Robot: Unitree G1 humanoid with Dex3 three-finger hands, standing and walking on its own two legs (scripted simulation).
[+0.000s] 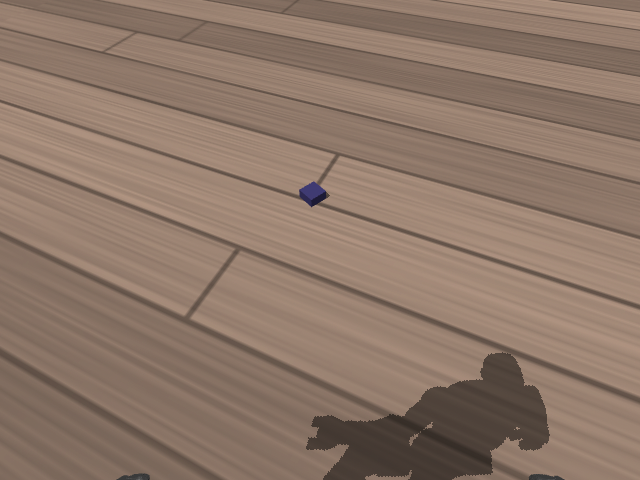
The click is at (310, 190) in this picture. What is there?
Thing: small box
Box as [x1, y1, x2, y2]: [299, 181, 325, 206]
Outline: 313,181 299,190 300,197 311,206 325,198 325,191
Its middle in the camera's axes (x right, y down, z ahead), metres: -0.03 -0.21 +1.75
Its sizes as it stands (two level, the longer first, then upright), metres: 0.087 0.086 0.045
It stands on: the floor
